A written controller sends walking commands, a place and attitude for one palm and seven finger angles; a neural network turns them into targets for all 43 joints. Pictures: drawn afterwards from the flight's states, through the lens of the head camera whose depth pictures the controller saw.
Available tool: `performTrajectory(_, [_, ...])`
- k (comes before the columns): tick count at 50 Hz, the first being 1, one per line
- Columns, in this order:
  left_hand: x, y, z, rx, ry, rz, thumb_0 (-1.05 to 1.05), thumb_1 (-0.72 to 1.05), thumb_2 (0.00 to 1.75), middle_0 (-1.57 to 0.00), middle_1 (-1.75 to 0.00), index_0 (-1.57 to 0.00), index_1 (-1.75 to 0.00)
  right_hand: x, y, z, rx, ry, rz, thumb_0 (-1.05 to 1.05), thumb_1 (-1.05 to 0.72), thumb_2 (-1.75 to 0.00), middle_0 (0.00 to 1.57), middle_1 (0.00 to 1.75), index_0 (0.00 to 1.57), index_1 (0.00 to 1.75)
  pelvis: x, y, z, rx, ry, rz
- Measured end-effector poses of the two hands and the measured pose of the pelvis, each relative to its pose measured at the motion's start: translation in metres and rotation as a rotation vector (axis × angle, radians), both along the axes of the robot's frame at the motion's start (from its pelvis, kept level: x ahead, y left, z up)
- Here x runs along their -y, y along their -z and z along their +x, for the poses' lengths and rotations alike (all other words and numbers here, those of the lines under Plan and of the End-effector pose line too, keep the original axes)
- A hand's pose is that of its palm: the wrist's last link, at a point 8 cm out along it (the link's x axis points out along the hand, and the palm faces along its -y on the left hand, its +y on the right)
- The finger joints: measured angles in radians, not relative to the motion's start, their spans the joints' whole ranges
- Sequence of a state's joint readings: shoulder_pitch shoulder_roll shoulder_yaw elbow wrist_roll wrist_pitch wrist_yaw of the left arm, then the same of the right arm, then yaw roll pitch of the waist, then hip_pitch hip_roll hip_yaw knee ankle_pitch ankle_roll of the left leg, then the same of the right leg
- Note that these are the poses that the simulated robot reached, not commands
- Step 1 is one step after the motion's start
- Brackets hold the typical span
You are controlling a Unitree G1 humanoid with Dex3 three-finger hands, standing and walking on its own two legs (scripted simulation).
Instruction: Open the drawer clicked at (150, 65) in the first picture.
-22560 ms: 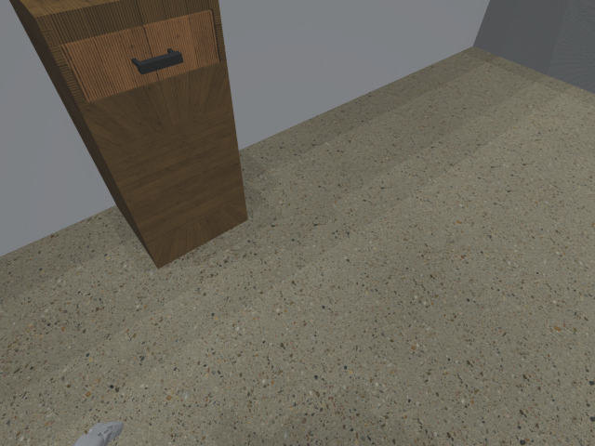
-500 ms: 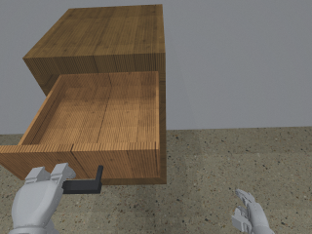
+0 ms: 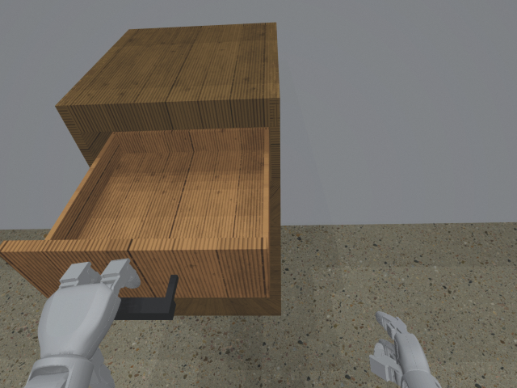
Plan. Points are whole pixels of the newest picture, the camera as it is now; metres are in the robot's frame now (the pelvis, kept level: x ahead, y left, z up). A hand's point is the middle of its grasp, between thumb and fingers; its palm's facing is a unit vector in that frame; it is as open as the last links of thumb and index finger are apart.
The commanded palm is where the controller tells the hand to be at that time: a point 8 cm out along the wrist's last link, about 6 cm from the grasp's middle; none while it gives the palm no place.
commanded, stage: lift the hand off the handle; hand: left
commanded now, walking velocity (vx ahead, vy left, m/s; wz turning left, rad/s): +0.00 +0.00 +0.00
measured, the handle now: (137, 295) +0.22 +0.23 +0.05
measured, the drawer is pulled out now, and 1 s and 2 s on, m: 0.29 0.29 0.29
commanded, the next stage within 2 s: draw the hand back to the body in 1.06 s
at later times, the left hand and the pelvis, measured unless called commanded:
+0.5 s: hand (77, 299) +0.17 +0.26 +0.12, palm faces +0.10 -0.07 -0.99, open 13.3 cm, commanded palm +0.14 +0.26 +0.19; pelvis +0.00 +0.01 +0.01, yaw +0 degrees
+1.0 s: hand (58, 248) +0.19 +0.26 +0.21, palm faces +0.24 -0.06 -0.97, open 13.8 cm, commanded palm +0.14 +0.26 +0.25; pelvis -0.01 +0.01 +0.02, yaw +1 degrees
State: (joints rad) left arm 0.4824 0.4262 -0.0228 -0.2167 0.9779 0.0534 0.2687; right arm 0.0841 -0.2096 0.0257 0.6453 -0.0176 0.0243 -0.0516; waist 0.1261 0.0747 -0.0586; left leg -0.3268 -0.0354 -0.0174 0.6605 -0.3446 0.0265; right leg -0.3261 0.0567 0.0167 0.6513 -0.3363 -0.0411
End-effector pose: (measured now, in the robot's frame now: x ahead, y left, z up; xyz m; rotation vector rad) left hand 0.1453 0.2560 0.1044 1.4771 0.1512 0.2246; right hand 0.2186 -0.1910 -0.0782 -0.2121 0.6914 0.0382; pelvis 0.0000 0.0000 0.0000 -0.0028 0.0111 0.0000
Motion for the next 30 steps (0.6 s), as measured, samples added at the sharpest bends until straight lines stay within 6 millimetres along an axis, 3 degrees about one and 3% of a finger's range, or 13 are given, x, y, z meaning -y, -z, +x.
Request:
performTrajectory(13, [-0.003, -0.035, 0.001, 0.015, 0.023, 0.007, 0.00, -0.49, 0.30, -0.37, -1.22, -0.42, -1.24, 0.011, -0.010, 0.003, 0.000, 0.012, -0.022, 0.01, -0.90, -0.90, 0.20, 0.30, 0.20, 0.30, -0.002, -0.009, 0.001, 0.036, 0.000, -0.004])
performTrajectory(25, [-0.008, -0.068, 0.000, 0.046, 0.038, 0.014, 0.00, -0.49, 0.30, -0.39, -1.23, -0.42, -1.24, -0.005, -0.015, 0.008, 0.005, -0.018, 0.003, 0.02, -0.90, -0.90, 0.20, 0.30, 0.20, 0.30, -0.007, -0.015, 0.003, 0.068, -0.005, -0.008])
performTrajectory(30, [-0.011, -0.094, 0.003, 0.126, 0.035, 0.029, 0.00, -0.49, 0.30, -0.37, -1.22, -0.38, -1.22, -0.013, -0.020, 0.012, 0.018, -0.036, 0.016, 0.02, -0.90, -0.90, 0.20, 0.30, 0.20, 0.30, -0.009, -0.017, 0.002, 0.080, -0.010, -0.008])
